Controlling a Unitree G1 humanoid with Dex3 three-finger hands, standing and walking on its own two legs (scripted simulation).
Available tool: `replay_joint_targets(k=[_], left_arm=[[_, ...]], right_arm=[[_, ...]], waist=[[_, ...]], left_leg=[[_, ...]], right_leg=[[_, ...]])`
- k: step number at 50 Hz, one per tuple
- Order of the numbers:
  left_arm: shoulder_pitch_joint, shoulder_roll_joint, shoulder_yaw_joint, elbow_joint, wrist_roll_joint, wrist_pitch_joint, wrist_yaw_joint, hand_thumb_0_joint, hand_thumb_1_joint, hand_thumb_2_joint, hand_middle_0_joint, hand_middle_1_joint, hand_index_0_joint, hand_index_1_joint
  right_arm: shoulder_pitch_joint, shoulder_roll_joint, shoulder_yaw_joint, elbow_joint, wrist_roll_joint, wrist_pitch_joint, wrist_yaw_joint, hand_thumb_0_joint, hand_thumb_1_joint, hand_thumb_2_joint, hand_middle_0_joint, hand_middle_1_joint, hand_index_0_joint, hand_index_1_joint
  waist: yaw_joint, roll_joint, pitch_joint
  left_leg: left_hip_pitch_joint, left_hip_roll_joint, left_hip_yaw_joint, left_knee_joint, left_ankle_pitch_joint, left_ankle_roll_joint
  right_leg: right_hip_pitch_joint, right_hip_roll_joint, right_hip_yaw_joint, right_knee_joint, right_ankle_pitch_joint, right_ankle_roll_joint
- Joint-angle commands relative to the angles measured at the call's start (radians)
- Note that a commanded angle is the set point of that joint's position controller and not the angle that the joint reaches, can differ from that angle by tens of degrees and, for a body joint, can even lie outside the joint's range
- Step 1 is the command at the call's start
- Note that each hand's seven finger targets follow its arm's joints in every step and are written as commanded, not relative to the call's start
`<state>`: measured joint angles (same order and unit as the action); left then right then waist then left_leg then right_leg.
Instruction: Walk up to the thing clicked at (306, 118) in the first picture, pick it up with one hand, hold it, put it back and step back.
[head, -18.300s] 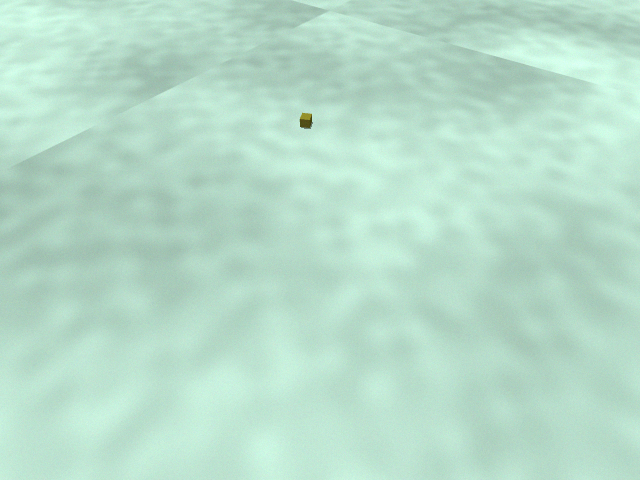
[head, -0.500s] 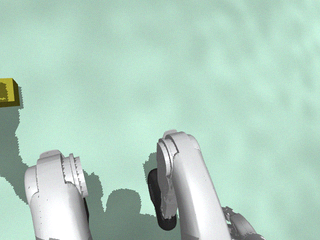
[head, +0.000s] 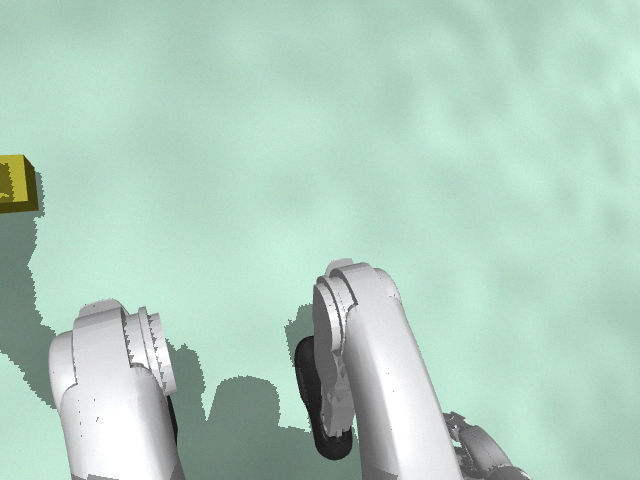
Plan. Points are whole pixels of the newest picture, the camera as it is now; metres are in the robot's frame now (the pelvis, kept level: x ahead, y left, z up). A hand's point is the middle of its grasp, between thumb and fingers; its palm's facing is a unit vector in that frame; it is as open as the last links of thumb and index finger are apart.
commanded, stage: rise first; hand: left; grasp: from above
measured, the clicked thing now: (6, 184) +0.50 +0.33 -0.29
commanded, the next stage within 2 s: approach in 1.36 s
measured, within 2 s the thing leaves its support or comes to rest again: neither
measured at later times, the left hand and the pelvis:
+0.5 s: hand out of the picture +0.45 +0.38 -0.16, palm faces -0.48 -0.06 -0.87, open 14.4 cm; pelvis +0.00 +0.00 +0.00, yaw +0 degrees
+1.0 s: hand out of the picture +0.45 +0.38 -0.16, palm faces -0.46 -0.06 -0.88, open 14.4 cm; pelvis +0.00 +0.00 +0.00, yaw +0 degrees
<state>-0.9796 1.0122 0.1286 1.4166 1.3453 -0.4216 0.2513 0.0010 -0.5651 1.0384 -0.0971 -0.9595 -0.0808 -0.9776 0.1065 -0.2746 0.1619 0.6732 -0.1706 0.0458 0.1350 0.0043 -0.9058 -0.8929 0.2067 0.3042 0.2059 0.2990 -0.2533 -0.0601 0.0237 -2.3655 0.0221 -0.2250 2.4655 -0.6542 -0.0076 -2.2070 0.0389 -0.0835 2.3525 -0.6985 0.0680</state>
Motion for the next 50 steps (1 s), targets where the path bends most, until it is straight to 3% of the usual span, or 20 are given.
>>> replay_joint_targets(k=[1, 6, 9, 14, 16, 21, 22, 25, 28, 29, 37, 42, 43, 46, 50], left_arm=[[-0.317, 0.324, 0.08, -0.193, -0.025, -0.023, 0.048, 0.0, -0.585, 1.044, -0.081, -0.946, -0.06, -0.966], [-0.305, 0.297, 0.07, -0.156, -0.005, -0.021, 0.065, 0.0, -0.6, 1.055, -0.072, -0.951, -0.049, -0.974], [-0.314, 0.32, 0.069, -0.161, 0.004, -0.01, 0.069, 0.0, -0.6, 1.06, -0.082, -0.936, -0.055, -0.963], [-0.307, 0.289, 0.046, -0.17, -0.008, 0.013, 0.06, 0.0, -0.587, 1.048, -0.079, -0.947, -0.058, -0.968], [-0.288, 0.266, 0.034, -0.137, -0.018, 0.021, 0.051, 0.0, -0.582, 1.036, -0.075, -0.956, -0.058, -0.972], [-0.285, 0.293, 0.051, -0.163, -0.023, 0.009, 0.034, 0.0, -0.591, 1.049, -0.077, -0.947, -0.054, -0.969], [-0.302, 0.289, 0.045, -0.164, -0.026, 0.002, 0.033, 0.0, -0.596, 1.049, -0.069, -0.952, -0.048, -0.972], [-0.289, 0.292, 0.055, -0.154, -0.026, -0.011, 0.032, 0.0, -0.6, 1.055, -0.073, -0.947, -0.049, -0.97], [-0.29, 0.334, 0.086, -0.183, -0.019, -0.024, 0.042, 0.0, -0.599, 1.051, -0.08, -0.937, -0.054, -0.962], [-0.308, 0.335, 0.085, -0.203, -0.018, -0.027, 0.044, 0.0, -0.602, 1.053, -0.076, -0.944, -0.052, -0.968], [-0.295, 0.276, 0.041, -0.148, -0.006, -0.001, 0.057, 0.0, -0.604, 1.054, -0.068, -0.955, -0.045, -0.977], [-0.306, 0.297, 0.05, -0.14, -0.009, 0.004, 0.056, 0.0, -0.597, 1.05, -0.074, -0.946, -0.05, -0.968], [-0.332, 0.297, 0.046, -0.159, -0.01, -0.001, 0.055, 0.0, -0.593, 1.047, -0.07, -0.948, -0.049, -0.968], [-0.329, 0.32, 0.059, -0.168, -0.006, -0.005, 0.054, 0.0, -0.595, 1.048, -0.073, -0.949, -0.051, -0.97], [-0.295, 0.289, 0.048, -0.142, -0.009, 0.003, 0.051, 0.0, -0.61, 1.058, -0.068, -0.949, -0.043, -0.973]], right_arm=[[0.188, -0.294, -0.092, -0.013, -0.01, 0.004, -0.016, 0.0, -0.906, -0.899, 0.2, 0.3, 0.2, 0.3], [0.191, -0.288, -0.092, -0.014, -0.013, 0.007, -0.014, 0.0, -0.906, -0.9, 0.2, 0.3, 0.2, 0.3], [0.187, -0.285, -0.092, -0.016, -0.008, 0.007, -0.015, 0.0, -0.906, -0.899, 0.2, 0.3, 0.2, 0.3], [0.186, -0.281, -0.096, -0.015, -0.002, 0.001, -0.017, 0.0, -0.904, -0.898, 0.2, 0.3, 0.2, 0.3], [0.188, -0.284, -0.102, -0.016, -0.001, -0.002, -0.016, 0.0, -0.906, -0.898, 0.2, 0.3, 0.2, 0.3], [0.191, -0.294, -0.101, -0.023, -0.001, 0.003, -0.017, 0.0, -0.905, -0.898, 0.2, 0.3, 0.2, 0.3], [0.196, -0.292, -0.098, -0.021, -0.001, 0.004, -0.016, 0.0, -0.905, -0.898, 0.2, 0.3, 0.2, 0.3], [0.196, -0.288, -0.094, -0.02, -0.006, 0.003, -0.015, 0.0, -0.907, -0.899, 0.2, 0.3, 0.2, 0.3], [0.191, -0.294, -0.093, -0.026, -0.01, 0.006, -0.015, 0.0, -0.907, -0.899, 0.2, 0.3, 0.2, 0.3], [0.193, -0.286, -0.093, -0.024, -0.01, 0.007, -0.015, 0.0, -0.907, -0.899, 0.2, 0.3, 0.2, 0.3], [0.188, -0.283, -0.097, -0.017, -0.003, 0.006, -0.012, 0.0, -0.906, -0.898, 0.2, 0.3, 0.2, 0.3], [0.191, -0.293, -0.098, -0.018, -0.004, 0.001, -0.016, 0.0, -0.906, -0.898, 0.2, 0.3, 0.2, 0.3], [0.193, -0.29, -0.094, -0.023, -0.006, 0.001, -0.015, 0.0, -0.903, -0.897, 0.2, 0.3, 0.2, 0.3], [0.196, -0.285, -0.09, -0.02, -0.008, -0.003, -0.015, 0.0, -0.905, -0.898, 0.2, 0.3, 0.2, 0.3], [0.198, -0.289, -0.093, -0.019, -0.006, -0.004, -0.014, 0.0, -0.907, -0.899, 0.2, 0.3, 0.2, 0.3]], waist=[[0.006, 0.436, -0.67], [-0.008, 0.457, -0.65], [-0.001, 0.467, -0.663], [0.002, 0.46, -0.668], [-0.007, 0.425, -0.625], [0.002, 0.436, -0.665], [-0.01, 0.437, -0.657], [-0.01, 0.415, -0.637], [0.009, 0.434, -0.664], [0.012, 0.45, -0.694], [-0.007, 0.452, -0.64], [-0.007, 0.428, -0.626], [-0.02, 0.425, -0.638], [-0.008, 0.442, -0.655], [-0.009, 0.445, -0.644]], left_leg=[[0.622, -0.006, 0.116, -0.234, 0.184, 0.022], [0.618, -0.007, 0.118, -0.24, 0.185, 0.02], [0.605, -0.005, 0.125, -0.247, 0.156, 0.024], [0.6, -0.005, 0.124, -0.258, 0.139, 0.025], [0.579, -0.006, 0.122, -0.253, 0.132, 0.026], [0.629, -0.006, 0.104, -0.253, 0.181, 0.021], [0.61, -0.006, 0.109, -0.246, 0.185, 0.022], [0.597, -0.007, 0.116, -0.233, 0.181, 0.023], [0.598, -0.01, 0.124, -0.231, 0.18, 0.023], [0.62, -0.006, 0.125, -0.232, 0.189, 0.024], [0.599, -0.004, 0.117, -0.256, 0.149, 0.022], [0.588, -0.008, 0.12, -0.238, 0.159, 0.024], [0.58, -0.006, 0.117, -0.24, 0.152, 0.024], [0.597, -0.006, 0.121, -0.241, 0.159, 0.024], [0.617, -0.007, 0.111, -0.248, 0.171, 0.022]], right_leg=[[0.223, 0.022, -0.117, -0.219, 0.211, -0.098], [0.204, 0.023, -0.119, -0.215, 0.214, -0.101], [0.206, 0.025, -0.114, -0.219, 0.2, -0.099], [0.204, 0.024, -0.112, -0.22, 0.194, -0.097], [0.187, 0.022, -0.112, -0.229, 0.187, -0.099], [0.194, 0.018, -0.117, -0.213, 0.212, -0.101], [0.206, 0.018, -0.116, -0.215, 0.22, -0.099], [0.213, 0.02, -0.112, -0.224, 0.213, -0.1], [0.235, 0.02, -0.108, -0.227, 0.21, -0.101], [0.238, 0.023, -0.106, -0.226, 0.22, -0.099], [0.183, 0.026, -0.117, -0.219, 0.192, -0.104], [0.187, 0.021, -0.112, -0.225, 0.2, -0.103], [0.201, 0.023, -0.114, -0.224, 0.198, -0.102], [0.222, 0.023, -0.109, -0.225, 0.203, -0.098], [0.197, 0.023, -0.117, -0.218, 0.204, -0.101]])
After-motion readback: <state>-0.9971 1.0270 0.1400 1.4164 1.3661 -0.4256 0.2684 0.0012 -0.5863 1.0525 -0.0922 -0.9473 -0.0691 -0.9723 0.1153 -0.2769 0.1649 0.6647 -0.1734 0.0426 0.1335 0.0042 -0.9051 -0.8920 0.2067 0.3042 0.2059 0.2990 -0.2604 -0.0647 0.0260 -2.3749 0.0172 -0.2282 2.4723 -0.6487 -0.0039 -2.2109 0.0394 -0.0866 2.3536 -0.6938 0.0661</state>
